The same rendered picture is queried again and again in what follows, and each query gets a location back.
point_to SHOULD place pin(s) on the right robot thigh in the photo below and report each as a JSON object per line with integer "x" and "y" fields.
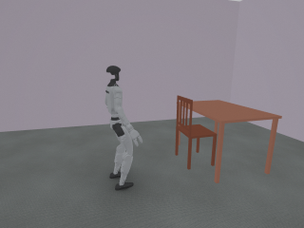
{"x": 125, "y": 138}

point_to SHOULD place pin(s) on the chair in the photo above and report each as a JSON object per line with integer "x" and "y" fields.
{"x": 192, "y": 131}

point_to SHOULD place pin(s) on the right robot hand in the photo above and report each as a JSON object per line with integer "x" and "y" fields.
{"x": 133, "y": 135}

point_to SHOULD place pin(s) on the robot torso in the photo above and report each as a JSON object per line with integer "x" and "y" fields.
{"x": 111, "y": 107}

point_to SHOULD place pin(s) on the robot right upper arm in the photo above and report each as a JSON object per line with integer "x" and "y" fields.
{"x": 117, "y": 92}

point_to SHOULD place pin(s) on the table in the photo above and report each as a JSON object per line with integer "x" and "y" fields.
{"x": 226, "y": 113}

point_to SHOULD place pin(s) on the robot right forearm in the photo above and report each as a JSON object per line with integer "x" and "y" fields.
{"x": 123, "y": 118}

